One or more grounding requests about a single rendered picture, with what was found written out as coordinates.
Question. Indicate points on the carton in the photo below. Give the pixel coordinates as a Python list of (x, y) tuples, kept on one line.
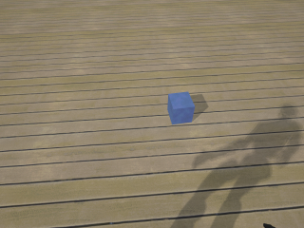
[(180, 108)]

